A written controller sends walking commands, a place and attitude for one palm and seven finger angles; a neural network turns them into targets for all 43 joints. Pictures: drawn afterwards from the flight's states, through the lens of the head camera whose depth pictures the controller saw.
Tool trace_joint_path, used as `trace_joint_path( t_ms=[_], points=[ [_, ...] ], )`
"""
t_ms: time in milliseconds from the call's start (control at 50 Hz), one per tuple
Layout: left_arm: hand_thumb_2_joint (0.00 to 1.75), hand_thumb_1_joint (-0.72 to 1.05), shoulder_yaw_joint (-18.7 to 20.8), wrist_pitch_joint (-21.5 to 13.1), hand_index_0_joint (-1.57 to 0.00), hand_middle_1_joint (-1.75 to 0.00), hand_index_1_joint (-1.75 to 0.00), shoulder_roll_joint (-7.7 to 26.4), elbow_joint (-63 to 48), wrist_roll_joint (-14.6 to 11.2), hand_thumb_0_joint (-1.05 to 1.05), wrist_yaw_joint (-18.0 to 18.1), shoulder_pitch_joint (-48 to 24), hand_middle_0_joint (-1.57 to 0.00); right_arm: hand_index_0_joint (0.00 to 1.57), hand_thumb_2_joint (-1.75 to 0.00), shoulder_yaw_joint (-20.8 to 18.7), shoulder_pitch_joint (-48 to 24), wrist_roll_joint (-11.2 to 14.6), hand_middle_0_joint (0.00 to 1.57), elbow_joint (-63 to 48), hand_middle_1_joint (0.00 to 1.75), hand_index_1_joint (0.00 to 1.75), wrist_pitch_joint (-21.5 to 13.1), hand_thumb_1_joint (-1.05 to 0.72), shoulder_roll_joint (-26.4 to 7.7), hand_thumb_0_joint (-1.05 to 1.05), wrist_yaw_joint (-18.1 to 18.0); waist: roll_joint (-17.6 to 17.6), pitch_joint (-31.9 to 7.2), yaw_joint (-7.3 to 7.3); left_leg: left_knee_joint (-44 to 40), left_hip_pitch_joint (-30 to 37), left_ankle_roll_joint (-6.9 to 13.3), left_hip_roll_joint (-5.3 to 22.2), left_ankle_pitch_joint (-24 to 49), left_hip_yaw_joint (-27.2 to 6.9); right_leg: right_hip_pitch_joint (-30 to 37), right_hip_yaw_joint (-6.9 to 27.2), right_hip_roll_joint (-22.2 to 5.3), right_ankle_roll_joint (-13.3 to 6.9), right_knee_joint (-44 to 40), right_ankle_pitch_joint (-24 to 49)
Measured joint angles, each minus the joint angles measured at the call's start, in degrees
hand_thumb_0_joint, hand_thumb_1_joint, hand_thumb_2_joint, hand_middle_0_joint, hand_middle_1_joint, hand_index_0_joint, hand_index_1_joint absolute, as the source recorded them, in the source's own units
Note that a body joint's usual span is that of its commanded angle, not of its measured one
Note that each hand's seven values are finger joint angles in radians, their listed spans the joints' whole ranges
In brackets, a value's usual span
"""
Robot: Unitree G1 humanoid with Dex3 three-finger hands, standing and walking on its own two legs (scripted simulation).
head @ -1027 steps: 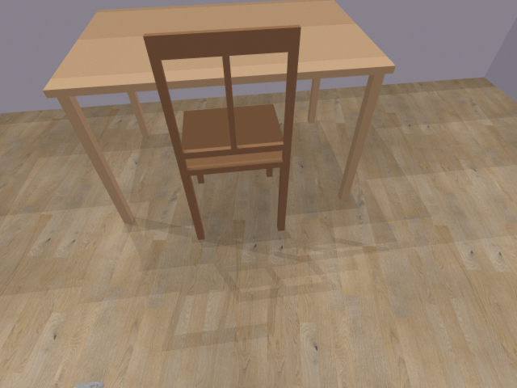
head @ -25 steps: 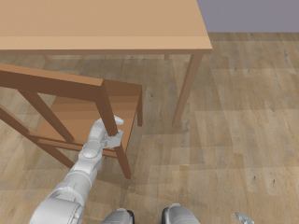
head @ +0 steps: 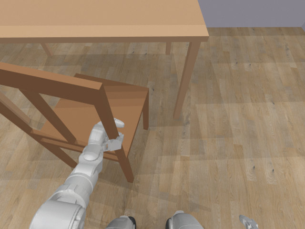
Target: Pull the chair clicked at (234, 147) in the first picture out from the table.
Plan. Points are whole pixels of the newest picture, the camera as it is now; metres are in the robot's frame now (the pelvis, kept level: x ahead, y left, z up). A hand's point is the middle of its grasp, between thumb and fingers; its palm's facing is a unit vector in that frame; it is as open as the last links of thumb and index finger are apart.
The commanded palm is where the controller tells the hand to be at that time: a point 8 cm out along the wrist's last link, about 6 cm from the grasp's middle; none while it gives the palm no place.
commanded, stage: step backward, pulling the chair out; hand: left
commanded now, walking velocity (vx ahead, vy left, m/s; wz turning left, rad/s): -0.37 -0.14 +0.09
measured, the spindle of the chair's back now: (54, 120) +0.43 +0.32 -0.06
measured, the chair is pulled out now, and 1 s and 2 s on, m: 0.25 0.49 0.56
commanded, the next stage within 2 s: stop walking, hand still on the chair in 0.78 s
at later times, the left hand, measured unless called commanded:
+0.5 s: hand (120, 182) +0.23 +0.09 -0.06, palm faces -0.10 -0.99 -0.13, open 6.0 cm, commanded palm +0.23 +0.14 -0.07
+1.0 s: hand out of the picture +0.11 +0.08 -0.06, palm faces -0.08 -0.99 -0.13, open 6.2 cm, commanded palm +0.09 +0.13 -0.05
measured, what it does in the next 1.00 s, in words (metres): walks backwards: right foot, then left foot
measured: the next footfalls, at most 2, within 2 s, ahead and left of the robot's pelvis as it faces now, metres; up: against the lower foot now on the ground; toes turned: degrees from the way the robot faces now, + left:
right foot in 0.12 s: +0.02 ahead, -0.13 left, +0.00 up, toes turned +1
left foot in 0.40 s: -0.09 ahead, +0.12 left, +0.00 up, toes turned +0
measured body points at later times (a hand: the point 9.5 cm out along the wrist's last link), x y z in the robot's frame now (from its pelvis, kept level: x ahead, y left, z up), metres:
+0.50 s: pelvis -0.12 -0.01 +0.00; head -0.04 -0.01 +0.44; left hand +0.24 +0.14 -0.05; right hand -0.02 -0.28 -0.12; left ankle -0.13 +0.12 -0.73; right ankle -0.05 -0.13 -0.72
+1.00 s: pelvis -0.23 -0.02 +0.00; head -0.17 -0.03 +0.44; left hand +0.11 +0.13 -0.05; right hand -0.15 -0.28 -0.13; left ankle -0.21 +0.11 -0.73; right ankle -0.14 -0.12 -0.73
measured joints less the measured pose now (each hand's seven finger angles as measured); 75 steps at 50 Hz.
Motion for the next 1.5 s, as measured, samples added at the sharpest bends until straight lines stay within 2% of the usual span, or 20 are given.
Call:
trace_joint_path(
  t_ms=[60, 120, 180, 240, 280, 340, 420, 460, 540, 620, 680, 780, 820, 860, 900, 960, 1040, 1160, 1260, 1500],
  points=[
    [0.78, 0.59, 0.99, -0.62, -0.49, -1.17, -1.45, 0.37, 1.10, -0.31, 0.15, -0.26, -0.18, -0.32, 0.20, -0.89, 0.20, 0.21, -0.28, 0.20, -0.02, 0.30, 0.30, -0.82, -0.91, 1.63, 0.00, 1.36, 0.55, 0.60, 0.51, -0.96, -0.04, -0.75, 1.29, 1.55, -0.34, 3.57, 0.22, 1.03, 0.00, -2.72, 0.20],
    [0.78, 0.57, 2.04, -0.88, -0.49, -1.15, -1.45, 1.27, 1.79, -0.31, 0.14, -0.86, -0.34, -0.34, 0.20, -0.89, 0.90, 0.33, -0.18, 0.20, 0.06, 0.30, 0.30, -1.14, -0.91, 2.95, 0.00, 2.25, 0.86, 0.51, 1.08, 0.29, -1.53, -1.96, 2.32, 1.98, -0.29, 7.30, 0.43, 1.22, -0.21, -8.58, 5.98],
    [0.77, 0.57, 3.87, -1.34, -0.49, -1.13, -1.45, 1.47, 2.17, -0.93, 0.15, -1.09, -0.49, -0.36, 0.20, -0.89, 1.12, -1.14, 0.82, 0.20, 0.54, 0.30, 0.30, -0.90, -0.91, 2.86, 0.00, 2.18, 3.56, 1.71, -0.02, 3.04, -3.76, -2.49, 4.04, 0.67, -1.73, 6.53, -0.77, 3.33, -1.54, -9.51, 7.18],
    [0.77, 0.57, 4.70, -1.19, -0.49, -1.12, -1.45, 0.73, 2.31, -0.61, 0.15, -0.98, -0.35, -0.36, 0.20, -0.89, 0.99, -1.56, 1.29, 0.20, 1.34, 0.30, 0.30, -0.73, -0.91, 1.94, 0.00, 1.39, 2.73, 1.13, -0.60, 15.39, -6.78, -2.51, 0.34, -10.45, -3.02, 4.44, -0.47, 1.89, -1.99, -8.96, 8.03],
    [0.76, 0.58, 4.46, -0.53, -0.49, -1.12, -1.45, -0.23, 2.03, -0.29, 0.15, -0.70, -0.37, -0.35, 0.20, -0.89, 1.10, -1.61, 1.19, 0.20, 1.81, 0.30, 0.30, -0.62, -0.91, 0.77, 0.00, 0.84, 2.11, 0.80, -0.88, 19.52, -6.37, -2.62, -1.29, -13.12, -2.90, 3.60, -0.42, 0.62, -1.80, -9.17, 8.91],
    [0.75, 0.59, 2.86, 0.71, -0.49, -1.13, -1.45, -1.71, 1.56, 0.51, 0.15, -0.33, -0.83, -0.33, 0.20, -0.89, 1.21, -1.30, 1.25, 0.20, 2.13, 0.30, 0.30, -0.42, -0.91, -1.06, 0.00, 0.04, 1.56, 0.11, -1.40, 14.64, -2.02, -2.59, -1.57, -13.67, -2.36, 2.52, -1.20, -1.15, -1.01, -9.85, 10.29],
    [0.74, 0.60, -1.10, 2.45, -0.49, -1.18, -1.45, -3.09, 0.77, 1.06, 0.14, -0.08, -2.18, -0.31, 0.20, -0.89, 0.79, -0.82, 1.34, 0.20, 2.12, 0.30, 0.30, 0.09, -0.91, -3.09, 0.00, -1.09, 1.62, -1.07, -1.65, -0.05, 4.53, -1.28, -0.19, -5.01, -1.79, -0.04, -2.87, -2.57, 0.43, -9.52, 11.78],
    [0.74, 0.60, -2.63, 2.91, -0.49, -1.20, -1.45, -2.31, 0.08, 0.81, 0.14, -0.18, -2.53, -0.30, 0.20, -0.89, 0.52, -1.20, 1.24, 0.20, 1.33, 0.30, 0.30, 0.86, -0.91, -2.20, 0.00, -1.11, -0.65, -0.29, -0.37, -0.46, 4.29, -0.62, -1.17, -4.24, -0.24, -0.85, -1.39, -3.30, 0.77, -9.46, 14.14],
    [0.75, 0.59, -2.71, 1.86, -0.49, -1.21, -1.45, -1.57, 0.23, -0.18, 0.15, -0.82, -0.82, -0.30, 0.20, -0.89, 0.36, -0.54, -0.01, 0.20, -0.88, 0.30, 0.30, 0.91, -0.91, 0.15, 0.00, -0.23, -0.27, -0.37, 0.20, -1.28, 3.80, -0.42, -0.24, -2.50, 0.72, -0.99, -0.37, -1.19, 0.26, -1.92, 3.59],
    [0.76, 0.58, -1.58, 0.21, -0.49, -1.19, -1.45, -1.22, 2.73, 0.00, 0.15, -1.65, -0.23, -0.32, 0.20, -0.89, 1.19, 0.53, 0.12, 0.20, 0.26, 0.30, 0.30, 0.17, -0.91, 2.87, 0.00, 1.41, 0.36, -1.29, 1.11, 0.12, 2.55, -1.51, 0.99, -2.05, 0.85, 4.86, -0.35, 0.58, -0.76, -8.38, 8.43],
    [0.77, 0.57, 0.26, -0.83, -0.49, -1.17, -1.45, -1.33, 4.28, -0.64, 0.15, -1.81, -0.68, -0.34, 0.20, -0.89, 1.62, -0.57, 1.01, 0.20, 1.36, 0.30, 0.30, 0.03, -0.91, 3.15, 0.00, 1.48, 3.04, -0.70, 0.48, 2.50, 0.24, -2.22, 2.74, -1.85, 0.19, 4.00, -1.06, 2.41, -2.21, -9.67, 9.03],
    [0.75, 0.57, 0.95, -0.06, -0.49, -1.15, -1.45, -2.75, 5.76, -0.25, 0.16, -1.46, -2.09, -0.33, 0.20, -0.89, 1.56, -0.04, 1.78, 0.20, 2.59, 0.30, 0.30, -0.69, -0.91, 1.34, 0.00, 0.45, 3.17, -1.43, -0.45, 14.58, -2.59, -1.88, -0.49, -13.80, -1.81, 1.12, -1.65, 0.94, -2.31, -9.32, 11.37],
    [0.75, 0.58, 0.23, 0.64, -0.49, -1.17, -1.45, -3.38, 5.91, 0.05, 0.16, -1.25, -2.49, -0.33, 0.20, -0.89, 1.74, 0.64, 1.73, 0.20, 2.93, 0.30, 0.30, -1.13, -0.91, 0.08, 0.00, -0.10, 3.06, -1.93, -0.75, 9.27, 0.58, -1.55, -0.33, -12.39, -1.17, 0.33, -2.04, 0.28, -1.84, -9.21, 12.04],
    [0.74, 0.58, -1.02, 1.13, -0.49, -1.18, -1.45, -3.73, 5.89, 0.22, 0.16, -1.08, -2.86, -0.32, 0.20, -0.89, 1.69, 1.26, 1.67, 0.20, 3.28, 0.30, 0.30, -1.61, -0.91, -0.92, 0.00, -0.64, 2.73, -2.37, -1.08, 2.54, 2.88, -0.48, -0.07, -3.88, -0.48, -0.70, -2.54, -0.43, -1.17, -8.51, 12.42],
    [0.74, 0.59, -1.97, 1.21, -0.49, -1.20, -1.45, -3.25, 5.67, -0.38, 0.16, -1.02, -2.48, -0.32, 0.20, -0.89, 1.55, 1.53, 1.69, 0.20, 3.07, 0.30, 0.30, -1.44, -0.91, -0.89, 0.00, -0.88, 0.93, -2.12, -0.25, 1.80, 3.22, -0.08, -0.80, -2.86, 1.06, -1.28, -1.08, -1.06, -0.36, -7.95, 11.65],
    [0.74, 0.59, -2.44, 2.99, -0.49, -1.20, -1.45, -2.55, 0.08, -1.04, 0.16, -0.99, 1.74, -0.31, 0.20, -0.89, 1.33, 2.95, 0.87, 0.20, -0.19, 0.30, 0.30, -0.52, -0.91, -0.28, 0.00, -0.91, 0.80, -1.46, -0.56, 0.68, 4.16, -0.12, -0.44, -3.22, 1.56, 0.74, 0.04, -0.35, 0.17, -6.07, 5.57],
    [0.75, 0.58, -2.71, 4.63, -0.49, -1.20, -1.45, -1.92, -6.08, -0.86, 0.16, -0.87, 7.00, -0.32, 0.20, -0.89, 2.15, 3.61, 0.82, 0.20, -2.35, 0.30, 0.30, 0.37, -0.91, 1.28, 0.00, -0.27, 0.78, -0.16, -0.37, -0.13, 6.29, -1.00, 0.74, -2.63, 1.60, 4.50, -0.04, 0.79, -1.04, -11.10, 14.07],
    [0.75, 0.58, -3.43, 4.92, -0.49, -1.19, -1.45, -3.75, -9.99, 0.21, 0.17, -0.17, 14.30, -0.33, 0.20, -0.89, 2.70, 3.45, 0.52, 0.20, -2.14, 0.30, 0.30, 0.90, -0.91, 2.08, 0.01, 0.09, 1.04, -2.73, -0.08, -2.31, 8.16, -0.11, 0.68, -4.63, 1.09, 6.70, -0.66, 0.70, -1.74, -14.02, 13.77],
    [0.74, 0.58, -6.31, 5.05, -0.49, -1.21, -1.45, -5.52, -12.35, 1.21, 0.17, 0.35, 19.34, -0.32, 0.20, -0.89, 2.42, 2.96, 0.23, 0.20, -2.42, 0.30, 0.30, 0.84, -0.91, 1.29, 0.01, -0.12, 1.93, -4.84, 0.65, -4.38, 10.21, -0.36, 0.62, -1.38, 0.91, 8.48, -0.99, 0.50, -1.35, -14.92, 13.62],
    [0.73, 0.60, -12.40, 5.06, -0.49, -1.27, -1.45, -6.70, -19.67, 2.47, 0.16, 1.39, 28.70, -0.30, 0.20, -0.89, 3.26, 0.30, -0.20, 0.20, -4.47, 0.30, 0.30, 0.14, -0.91, 2.21, 0.01, -0.14, 1.97, -7.58, 2.24, -7.23, 13.48, 0.10, -0.62, -2.30, 1.41, 10.59, -0.37, -0.73, -0.47, -15.30, 11.67]
  ],
)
